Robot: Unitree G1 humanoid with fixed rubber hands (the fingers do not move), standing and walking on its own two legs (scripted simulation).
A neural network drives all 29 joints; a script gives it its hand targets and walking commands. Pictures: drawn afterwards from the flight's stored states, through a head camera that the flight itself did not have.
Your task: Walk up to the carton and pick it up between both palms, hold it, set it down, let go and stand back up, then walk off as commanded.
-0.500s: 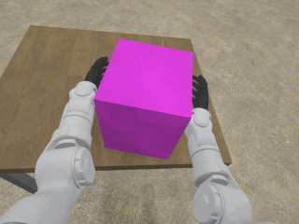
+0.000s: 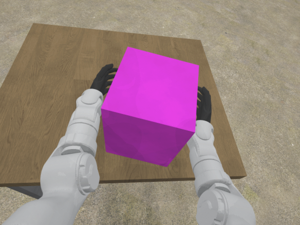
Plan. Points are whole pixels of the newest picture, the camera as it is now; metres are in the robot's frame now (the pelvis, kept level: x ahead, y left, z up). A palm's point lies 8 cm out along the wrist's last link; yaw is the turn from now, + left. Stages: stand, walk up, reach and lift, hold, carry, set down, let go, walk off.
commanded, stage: set down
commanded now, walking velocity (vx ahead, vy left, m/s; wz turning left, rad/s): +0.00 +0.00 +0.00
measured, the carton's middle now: (148, 112) +0.41 +0.00 +0.01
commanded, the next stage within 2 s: none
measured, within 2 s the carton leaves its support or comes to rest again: neither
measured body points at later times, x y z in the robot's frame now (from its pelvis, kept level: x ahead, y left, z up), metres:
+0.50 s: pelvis +0.01 +0.01 +0.00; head +0.08 +0.09 +0.44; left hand +0.47 +0.14 +0.05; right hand +0.39 -0.15 +0.06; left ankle -0.03 +0.09 -0.75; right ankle -0.10 -0.17 -0.73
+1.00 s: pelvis +0.01 +0.01 +0.00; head +0.08 +0.08 +0.44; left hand +0.47 +0.14 +0.05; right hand +0.39 -0.15 +0.05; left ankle -0.03 +0.09 -0.75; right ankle -0.10 -0.17 -0.73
